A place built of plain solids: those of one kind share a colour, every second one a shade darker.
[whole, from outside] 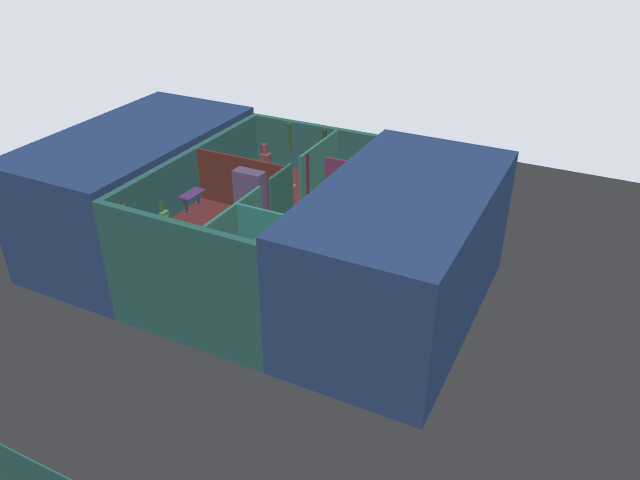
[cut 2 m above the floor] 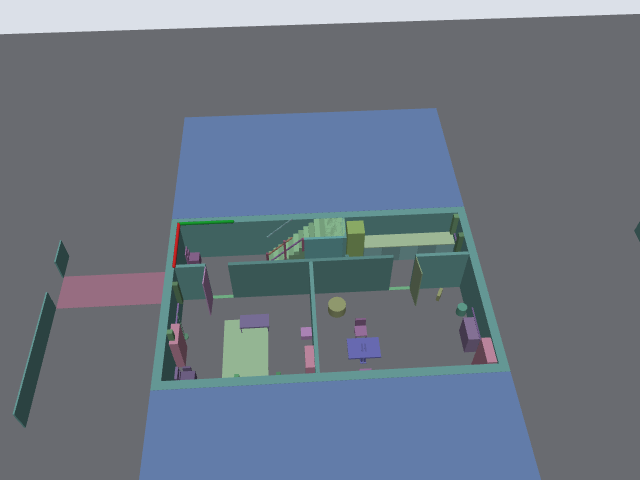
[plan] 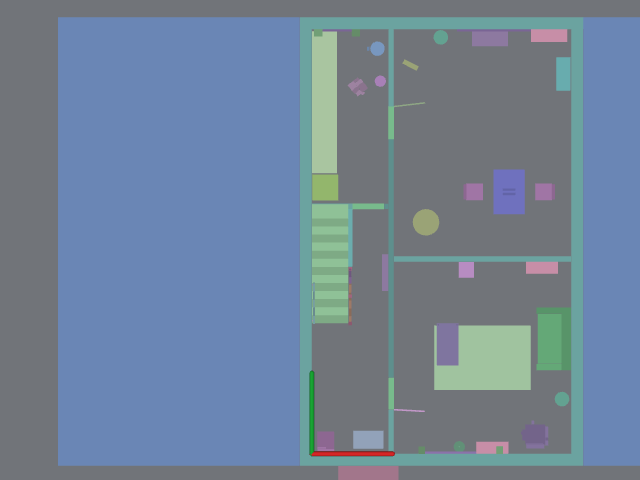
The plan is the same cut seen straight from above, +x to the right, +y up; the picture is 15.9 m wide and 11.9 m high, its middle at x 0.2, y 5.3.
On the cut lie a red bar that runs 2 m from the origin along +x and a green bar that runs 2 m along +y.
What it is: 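A mid-terrace two-storey house, 6.4 m wide inside and 10.5 m deep; a hall 1.90 m wide with a straight stair of 15 risers of 200 mm on goings of 200 mm; a front room and a back room; upstairs three bedrooms and a bathroom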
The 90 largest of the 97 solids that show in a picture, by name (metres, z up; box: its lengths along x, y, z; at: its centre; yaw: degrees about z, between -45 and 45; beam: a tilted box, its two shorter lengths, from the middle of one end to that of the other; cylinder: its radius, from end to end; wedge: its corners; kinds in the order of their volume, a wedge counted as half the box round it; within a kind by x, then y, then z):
{
 "neighbour_house_1": {"box": [6.0, 11.12, 5.73], "at": [-3.3, 5.26, 2.81]},
 "neighbour_house_2": {"box": [6.0, 11.12, 5.73], "at": [9.72, 5.26, 2.81]},
 "wall_1": {"box": [0.3, 11.12, 5.43], "at": [-0.15, 5.26, 2.66]},
 "wall_2": {"box": [1.07, 0.06, 1.05], "at": [0.18, -4.75, 0.47]},
 "wall_3": {"box": [1.01, 0.14, 2.91], "at": [0.5, 6.14, 1.41]},
 "wall_4": {"box": [0.14, 1.09, 2.91], "at": [1.96, 0.55, 1.41]},
 "wall_5": {"box": [0.14, 5.91, 2.91], "at": [1.96, 4.84, 1.41]},
 "wall_6": {"box": [0.14, 1.92, 2.91], "at": [1.96, 9.57, 1.41]},
 "wall_7": {"box": [7.02, 0.3, 5.43], "at": [3.21, -0.15, 2.66]},
 "wall_8": {"box": [7.02, 0.3, 5.43], "at": [3.21, 10.67, 2.66]},
 "wall_9": {"box": [7.14, 0.06, 1.85], "at": [3.21, 18.31, 0.88]},
 "wall_10": {"box": [4.39, 0.14, 2.91], "at": [4.23, 4.83, 1.41]},
 "wall_11": {"box": [4.7, 0.06, 1.05], "at": [4.44, -4.75, 0.47]},
 "wall_12": {"box": [0.3, 11.12, 5.43], "at": [6.57, 5.26, 2.66]},
 "tread_1": {"box": [0.9, 2.83, 0.22], "at": [0.45, 4.65, 0.09]},
 "tread_2": {"box": [0.9, 2.63, 0.42], "at": [0.45, 4.75, 0.19]},
 "tread_3": {"box": [0.9, 2.43, 0.62], "at": [0.45, 4.85, 0.29]},
 "tread_4": {"box": [0.9, 2.23, 0.82], "at": [0.45, 4.95, 0.39]},
 "tread_5": {"box": [0.9, 2.03, 1.02], "at": [0.45, 5.05, 0.49]},
 "tread_6": {"box": [0.9, 1.83, 1.22], "at": [0.45, 5.15, 0.59]},
 "tread_7": {"box": [0.9, 1.63, 1.42], "at": [0.45, 5.25, 0.69]},
 "tread_8": {"box": [0.9, 1.43, 1.62], "at": [0.45, 5.35, 0.79]},
 "tread_9": {"box": [0.9, 1.23, 1.82], "at": [0.45, 5.45, 0.89]},
 "tread_10": {"box": [0.9, 1.03, 2.02], "at": [0.45, 5.55, 0.99]},
 "tread_11": {"box": [0.9, 0.83, 2.22], "at": [0.45, 5.65, 1.09]},
 "tread_12": {"box": [0.9, 0.63, 2.42], "at": [0.45, 5.75, 1.19]},
 "tread_13": {"box": [0.9, 0.43, 2.62], "at": [0.45, 5.85, 1.29]},
 "tread_14": {"box": [0.9, 0.35, 2.82], "at": [0.45, 6.01, 1.39]},
 "upper_floor_rooms_1": {"box": [4.54, 10.54, 0.14], "at": [4.16, 5.26, 2.93]},
 "ground_1": {"box": [1.5, 4.43, 0.5], "at": [1.4, -2.51, -0.25]},
 "landing_wall_1": {"box": [0.14, 3.69, 2.52], "at": [1.96, 1.84, 4.12]},
 "landing_wall_2": {"box": [0.14, 1.76, 2.52], "at": [1.96, 5.32, 4.12]},
 "landing_wall_3": {"box": [0.14, 3.61, 2.52], "at": [1.96, 8.72, 4.12]},
 "kitchen_unit_1": {"box": [0.6, 0.7, 0.91], "at": [0.3, 7.31, 0.41]},
 "kitchen_unit_2": {"box": [0.6, 0.7, 0.91], "at": [0.3, 8.01, 0.41]},
 "kitchen_unit_3": {"box": [0.6, 0.7, 0.91], "at": [0.3, 8.71, 0.41]},
 "kitchen_unit_4": {"box": [0.6, 0.7, 0.91], "at": [0.3, 9.42, 0.41]},
 "kitchen_unit_5": {"box": [0.6, 0.7, 0.91], "at": [0.3, 10.12, 0.41]},
 "wardrobe_bed_1": {"box": [1.33, 0.6, 2.05], "at": [3.57, 5.2, 3.98]},
 "bedrooms_wall_1": {"box": [4.39, 0.14, 2.52], "at": [4.23, 4.83, 4.12]},
 "shelf_1": {"box": [0.8, 0.3, 1.61], "at": [4.47, 0.15, 0.76]},
 "shelf_2": {"box": [0.8, 0.3, 1.82], "at": [5.7, 4.61, 0.86]},
 "shelf_3": {"box": [0.9, 0.32, 1.97], "at": [5.88, 10.37, 0.94]},
 "sofa_1": {"box": [0.65, 1.24, 0.37], "at": [5.92, 2.85, 0.24]},
 "sofa_2": {"box": [0.86, 0.16, 0.65], "at": [6.0, 2.15, 0.28]},
 "sofa_3": {"box": [0.86, 0.16, 0.65], "at": [6.0, 3.55, 0.28]},
 "sofa_4": {"box": [0.24, 1.56, 0.83], "at": [6.31, 2.85, 0.36]},
 "fridge_freezer_1": {"box": [0.65, 0.65, 1.85], "at": [0.33, 6.6, 0.88]},
 "bath_wall_1": {"box": [1.9, 0.14, 2.52], "at": [0.95, 8.56, 4.12]},
 "dresser_1": {"box": [0.16, 0.92, 0.96], "at": [1.82, 4.49, 0.43]},
 "dresser_2": {"box": [0.9, 0.42, 0.92], "at": [4.41, 10.32, 0.41]},
 "stair_bulkhead_1": {"box": [0.11, 1.43, 2.91], "at": [0.95, 5.35, 1.4]},
 "slotfit_storage_1": {"box": [0.36, 0.84, 1.34], "at": [6.24, 9.42, 0.62]},
 "box_wall_1": {"box": [0.99, 0.14, 2.52], "at": [0.49, 3.2, 4.12]},
 "box_wall_2": {"box": [0.09, 0.14, 2.52], "at": [1.85, 3.2, 4.12]},
 "curtains_curtains_1": {"box": [0.21, 0.19, 1.33], "at": [0.16, 10.44, 1.68]},
 "curtains_curtains_2": {"box": [0.21, 0.19, 1.33], "at": [1.09, 10.44, 1.68]},
 "curtains_curtains_3": {"box": [0.17, 0.19, 1.46], "at": [2.57, 0.09, 4.6]},
 "curtains_curtains_4": {"box": [0.17, 0.19, 1.48], "at": [2.72, 0.09, 1.6]},
 "curtains_curtains_5": {"box": [0.17, 0.19, 1.46], "at": [4.5, 0.09, 4.6]},
 "curtains_curtains_6": {"box": [0.17, 0.19, 1.48], "at": [4.65, 0.09, 1.6]},
 "laid_rug_front_room_1": {"box": [2.4, 1.6, 0.06], "at": [4.23, 2.38, -0.02]},
 "slotfit_front_seat_1": {"box": [0.07, 0.28, 0.72], "at": [5.25, 0.47, 0.31]},
 "slotfit_front_seat_2": {"box": [0.45, 0.1, 0.9], "at": [5.54, 0.18, 0.4]},
 "slotfit_front_seat_3": {"box": [0.5, 0.5, 0.51], "at": [5.54, 0.48, 0.21]},
 "clutter_clutter_back_1": {"box": [0.4, 0.12, 0.37], "at": [2.45, 9.64, 0.14], "yaw": -27.4},
 "clutter_clutter_back_2": {"cylinder": 0.33, "from": [2.83, 5.74, -0.05], "to": [2.83, 5.74, 0.41]},
 "nightstand_1": {"box": [0.5, 0.43, 0.6], "at": [5.84, 0.21, 3.25]},
 "nightstand_2": {"cylinder": 0.15, "from": [5.92, 0.15, 3.55], "to": [5.92, 0.15, 4.02]},
 "side_chair_1": {"box": [0.42, 0.43, 0.55], "at": [0.34, 0.34, 0.22]},
 "side_chair_2": {"box": [0.08, 0.38, 0.38], "at": [3.8, 6.49, 0.65]},
 "side_chair_3": {"box": [0.42, 0.42, 0.04], "at": [4.04, 6.49, 0.43]},
 "side_chair_4": {"box": [0.08, 0.38, 0.38], "at": [5.99, 6.49, 0.65]},
 "worktop_1": {"box": [0.62, 3.52, 0.04], "at": [0.31, 8.71, 0.88]},
 "plant_pot_1": {"cylinder": 0.18, "from": [3.19, 10.33, 0.0], "to": [3.19, 10.33, 0.38]},
 "plant_pot_2": {"cylinder": 0.18, "from": [6.2, 1.36, 0.0], "to": [6.2, 1.36, 0.38]},
 "bin_1": {"cylinder": 0.18, "from": [1.63, 10.04, -0.05], "to": [1.63, 10.04, 0.66]},
 "door_leaf_kitchen_side_1": {"box": [0.78, 0.04, 2.05], "at": [2.42, 8.65, 0.97], "yaw": 6.8},
 "door_leaf_front_room_1": {"box": [0.76, 0.04, 2.05], "at": [2.41, 1.07, 0.97], "yaw": -3.2},
 "meeting_table_1": {"box": [0.78, 1.11, 0.07], "at": [4.89, 6.49, 0.7]},
 "suitcase_1": {"box": [0.22, 0.38, 0.65], "at": [6.28, 7.62, 3.27]},
 "desk_1": {"box": [0.6, 1.2, 0.07], "at": [6.13, 5.89, 3.69]},
 "clutter_clutter_kitchen_1": {"box": [0.17, 0.17, 0.67], "at": [1.01, 9.12, 0.29], "yaw": 38.6},
 "clutter_clutter_kitchen_2": {"box": [0.18, 0.2, 0.67], "at": [1.26, 9.09, 0.29], "yaw": 38.6},
 "box_cardboard_1": {"box": [0.38, 0.39, 0.29], "at": [3.83, 4.56, 0.09]},
 "coffee_table_1": {"box": [0.54, 1.05, 0.07], "at": [3.36, 2.71, 0.36]},
 "laid_doormat_1": {"box": [0.75, 0.45, 0.06], "at": [1.4, 0.35, -0.02]},
 "bin_waste_1": {"cylinder": 0.14, "from": [1.7, 9.24, 0.0], "to": [1.7, 9.24, 0.31]},
 "flight_guard_post_1": {"box": [0.09, 0.09, 1.28], "at": [0.95, 3.91, 1.28]},
 "threshold_1": {"box": [0.78, 0.14, 0.07], "at": [1.4, 6.14, -0.01]}
}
